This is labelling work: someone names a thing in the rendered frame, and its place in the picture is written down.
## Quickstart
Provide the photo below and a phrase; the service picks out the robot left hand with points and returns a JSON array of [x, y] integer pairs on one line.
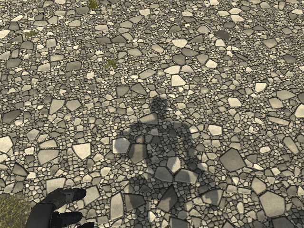
[[42, 214]]

